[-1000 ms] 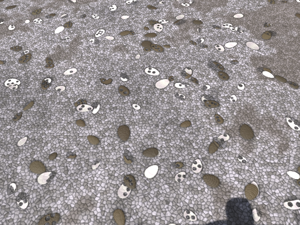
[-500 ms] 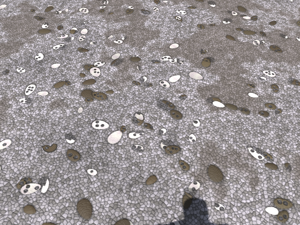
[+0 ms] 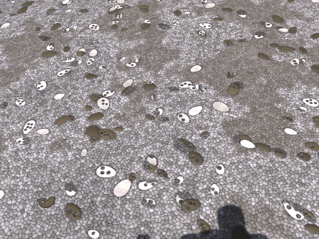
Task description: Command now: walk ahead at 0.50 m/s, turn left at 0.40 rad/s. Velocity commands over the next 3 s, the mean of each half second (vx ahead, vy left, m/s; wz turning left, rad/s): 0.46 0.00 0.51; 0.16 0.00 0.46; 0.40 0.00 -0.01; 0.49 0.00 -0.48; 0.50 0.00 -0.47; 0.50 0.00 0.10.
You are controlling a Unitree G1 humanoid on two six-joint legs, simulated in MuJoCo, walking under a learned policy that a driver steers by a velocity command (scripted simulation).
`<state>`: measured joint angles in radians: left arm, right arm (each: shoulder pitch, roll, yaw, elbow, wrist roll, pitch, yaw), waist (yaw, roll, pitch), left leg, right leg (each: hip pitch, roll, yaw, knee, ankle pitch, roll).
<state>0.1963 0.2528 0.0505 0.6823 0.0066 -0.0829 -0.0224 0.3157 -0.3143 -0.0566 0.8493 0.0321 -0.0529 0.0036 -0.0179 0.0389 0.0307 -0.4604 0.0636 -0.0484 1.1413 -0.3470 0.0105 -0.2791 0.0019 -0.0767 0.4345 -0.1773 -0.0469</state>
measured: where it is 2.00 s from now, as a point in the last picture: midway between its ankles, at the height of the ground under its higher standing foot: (92, 160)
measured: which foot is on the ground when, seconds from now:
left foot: up 0.00-0.34, down 0.36-0.86, up 0.88-1.00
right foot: down 0.00-0.38, up 0.40-0.84, down 0.86-1.00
